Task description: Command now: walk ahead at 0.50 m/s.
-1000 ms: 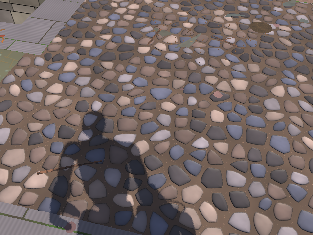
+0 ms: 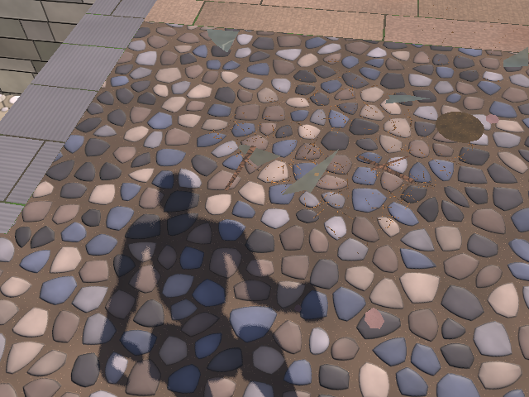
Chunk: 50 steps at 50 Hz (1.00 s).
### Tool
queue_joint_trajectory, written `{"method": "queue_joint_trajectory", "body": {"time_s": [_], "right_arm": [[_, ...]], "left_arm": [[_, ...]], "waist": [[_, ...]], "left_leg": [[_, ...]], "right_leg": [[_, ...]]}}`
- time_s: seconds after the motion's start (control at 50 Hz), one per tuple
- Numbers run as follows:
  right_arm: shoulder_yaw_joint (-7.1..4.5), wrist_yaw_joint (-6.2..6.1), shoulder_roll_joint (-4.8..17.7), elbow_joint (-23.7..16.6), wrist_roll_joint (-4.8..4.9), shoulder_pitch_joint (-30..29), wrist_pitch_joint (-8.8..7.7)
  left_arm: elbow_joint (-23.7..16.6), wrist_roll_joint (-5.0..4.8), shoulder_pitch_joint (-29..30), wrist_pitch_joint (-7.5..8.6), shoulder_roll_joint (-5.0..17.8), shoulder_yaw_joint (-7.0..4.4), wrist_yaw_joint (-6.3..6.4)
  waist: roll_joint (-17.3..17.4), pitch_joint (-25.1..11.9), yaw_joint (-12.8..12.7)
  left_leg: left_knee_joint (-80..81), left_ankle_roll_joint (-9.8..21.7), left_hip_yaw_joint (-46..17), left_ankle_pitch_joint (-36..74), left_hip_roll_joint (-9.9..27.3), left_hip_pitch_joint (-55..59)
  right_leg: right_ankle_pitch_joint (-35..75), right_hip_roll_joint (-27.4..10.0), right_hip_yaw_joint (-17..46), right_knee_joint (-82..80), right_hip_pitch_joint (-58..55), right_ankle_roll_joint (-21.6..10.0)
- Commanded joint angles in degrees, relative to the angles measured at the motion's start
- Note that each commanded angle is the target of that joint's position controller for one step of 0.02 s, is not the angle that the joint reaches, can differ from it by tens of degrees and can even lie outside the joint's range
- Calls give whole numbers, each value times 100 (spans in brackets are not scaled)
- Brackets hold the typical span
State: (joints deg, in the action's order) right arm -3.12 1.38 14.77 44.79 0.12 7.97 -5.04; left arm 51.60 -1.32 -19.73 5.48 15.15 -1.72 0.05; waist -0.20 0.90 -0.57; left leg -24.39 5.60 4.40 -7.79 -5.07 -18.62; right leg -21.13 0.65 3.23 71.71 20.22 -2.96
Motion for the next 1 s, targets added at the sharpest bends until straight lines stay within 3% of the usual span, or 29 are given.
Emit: {"method": "queue_joint_trajectory", "body": {"time_s": [0.02,0.08,0.12,0.16,0.2,0.26,0.32,0.34,0.36,0.38,0.4,0.42,0.44,0.46,0.48,0.52,0.56,0.62,0.7,0.8,0.84,0.86,0.88,0.9,0.92,0.94,0.96,1.0], "right_arm": [[9,31,168,-185,-68,189,-110],[-61,50,479,-29,12,345,-176],[-109,-24,671,35,5,537,-165],[-133,-70,781,94,37,800,-134],[-163,-74,918,221,105,1199,-108],[-172,-99,908,350,149,1424,-6],[-219,-147,999,401,117,1365,105],[-211,-162,987,378,98,1258,139],[-150,-181,838,298,32,1233,149],[15,-164,298,113,-27,1768,73],[86,-119,174,219,34,2059,-38],[-73,-94,764,156,164,1605,-108],[-86,-97,842,-18,213,1047,-142],[-83,-129,772,-88,144,784,-128],[-125,-165,747,-94,60,782,-67],[-103,-190,519,-39,47,1040,68],[-90,-204,440,-107,18,916,128],[-58,-195,372,-288,-21,323,115],[8,-112,247,-479,32,-462,61],[11,35,327,-805,81,-1211,-38],[-37,72,468,-801,78,-1033,-105],[-94,61,569,-702,62,-653,-133],[-223,20,810,-464,29,112,-148],[-362,-48,1217,-270,-61,1196,-152],[-476,-90,1715,-175,-121,1665,-81],[-364,-99,1200,-162,-64,1798,-39],[-266,-126,906,-200,-28,1395,-29],[-148,-112,523,-224,-30,655,-46]], "left_arm": [[-558,-9,177,114,526,-145,-22],[-738,93,382,-18,323,-75,20],[-955,147,937,-18,277,-29,30],[-1081,141,1487,17,163,30,5],[-1177,81,1898,36,184,40,-26],[-1372,20,2318,61,343,-2,-121],[-1378,51,2031,94,575,-109,-191],[-1204,72,1430,96,741,-207,-179],[-932,103,427,90,1051,-345,-133],[-836,245,-350,68,1637,-480,-91],[-734,128,-595,13,1450,-459,-127],[-798,73,-304,-15,1062,-347,-122],[-877,75,101,-30,889,-296,-98],[-902,127,498,-23,757,-249,-113],[-930,181,727,14,589,-206,-137],[-876,190,825,77,516,-198,-176],[-764,162,729,119,648,-242,-156],[-618,133,502,79,782,-289,-67],[-434,59,144,25,928,-320,-18],[-159,-1,-313,-109,995,-348,-4],[-137,-9,-244,-168,1088,-383,27],[-153,-19,-111,-190,1140,-395,38],[-175,-11,-47,-195,1034,-353,41],[-319,82,61,-165,731,-237,35],[-435,86,-621,-47,86,-50,13],[-331,-43,-513,40,560,-156,-10],[-461,-155,-48,47,904,-271,-11],[-575,-59,445,-34,791,-300,34]], "waist": [[43,-147,-100],[239,58,-191],[249,116,-41],[250,86,193],[291,17,413],[407,76,495],[524,-86,181],[504,-422,-165],[355,-1078,-567],[-787,-2059,-537],[-1719,-2721,-553],[-1108,-1959,-627],[-720,-1218,-543],[-316,-713,-333],[-345,-494,-113],[-496,-411,133],[-412,-292,192],[-269,-146,70],[-267,20,-232],[-300,242,-450],[-413,134,-257],[-460,-60,-1],[-379,-547,362],[-30,-1393,816],[1398,-2218,610],[1359,-2487,796],[1017,-1540,760],[588,-588,435]], "left_leg": [[1520,1115,-1901,747,1685,1067],[1712,1068,-1361,1340,1535,432],[1718,937,-964,1552,1296,220],[1660,722,-679,1522,1097,185],[1593,662,-764,1249,1232,630],[1241,572,-1027,1096,1635,1542],[654,363,-1113,1907,1850,2050],[-25,233,-935,2688,1653,2004],[-1223,57,-688,2563,1353,1411],[-3480,-331,-323,573,648,-668],[-4772,-486,-814,-2427,139,-1953],[-5317,-441,-1129,-2289,496,-2658],[-5262,-392,-941,-1780,779,-2803],[-4893,-398,-811,-1330,1013,-2585],[-4534,-403,-851,-1071,1195,-2212],[-4226,-449,-843,-837,1280,-1717],[-3849,-535,-798,-541,1317,-1821],[-2812,-619,-764,314,1340,-2093],[-1462,-601,-577,1181,1136,-1853],[-676,-448,-549,760,932,-1910],[-413,-338,-527,378,801,-1447],[-220,-256,-406,340,660,-799],[-131,-109,-334,437,586,401],[-435,252,-1102,723,1403,2162],[-161,1098,-3461,294,2912,4290],[381,1250,-4370,-524,3025,4257],[523,970,-3486,-724,2827,3545],[975,665,-2280,-422,2366,1980]], "right_leg": [[429,-725,211,145,1627,82],[727,-966,10,-609,1752,348],[1471,-958,-156,-1642,1683,437],[2303,-763,-332,-2810,1267,416],[2708,-590,-382,-3440,1158,421],[2493,-546,-214,-3993,1468,252],[1822,-368,-275,-4305,971,-37],[1771,-199,-426,-4425,155,-181],[2013,-420,-244,-4205,-1290,-408],[1863,-1867,1841,-4131,-3648,-1158],[944,-2424,3934,-5093,-4475,-1753],[256,-2236,3512,-5277,-4001,-1485],[413,-2016,2658,-5364,-3127,-1264],[945,-1785,2065,-5543,-2187,-1165],[1432,-1588,1660,-5712,-1549,-1085],[1801,-1399,1235,-6046,-971,-1111],[2286,-1359,879,-6232,-838,-1178],[2642,-1253,474,-6329,-993,-1094],[2401,-1119,124,-6362,-1206,-908],[2389,-1438,409,-5910,-1948,-867],[2721,-1508,586,-5574,-2073,-774],[3294,-1420,551,-5202,-1988,-690],[3846,-1120,359,-4399,-1705,-543],[2989,-760,95,-2867,-687,-306],[-122,134,-301,-739,1596,126],[-1227,48,415,121,2245,154],[-841,-252,404,399,2659,135],[-12,-672,205,-24,2368,145]]}}
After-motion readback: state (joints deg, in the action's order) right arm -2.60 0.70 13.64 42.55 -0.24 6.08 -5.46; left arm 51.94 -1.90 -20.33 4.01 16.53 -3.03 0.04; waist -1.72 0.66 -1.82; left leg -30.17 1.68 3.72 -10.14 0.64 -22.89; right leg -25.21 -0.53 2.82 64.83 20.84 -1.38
